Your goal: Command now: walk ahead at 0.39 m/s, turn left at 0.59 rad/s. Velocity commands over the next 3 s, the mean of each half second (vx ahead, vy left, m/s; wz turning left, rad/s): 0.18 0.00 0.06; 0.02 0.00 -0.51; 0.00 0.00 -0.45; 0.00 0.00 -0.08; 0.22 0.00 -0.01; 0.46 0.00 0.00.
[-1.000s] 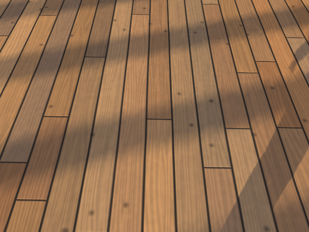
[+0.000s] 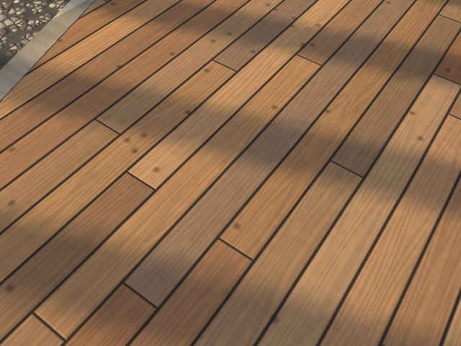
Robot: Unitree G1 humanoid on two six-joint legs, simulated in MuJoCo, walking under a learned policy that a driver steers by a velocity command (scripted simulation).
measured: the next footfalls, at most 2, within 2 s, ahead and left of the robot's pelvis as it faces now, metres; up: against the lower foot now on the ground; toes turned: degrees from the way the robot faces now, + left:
right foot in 0.22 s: +0.29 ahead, -0.10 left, +0.00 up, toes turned +5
left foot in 0.70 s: +0.22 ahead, +0.08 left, +0.00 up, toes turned -13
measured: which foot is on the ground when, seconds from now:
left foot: down 0.00-0.22, up 0.24-0.68, down 0.70-1.00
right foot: up 0.00-0.20, down 0.22-0.70, up 0.72-1.00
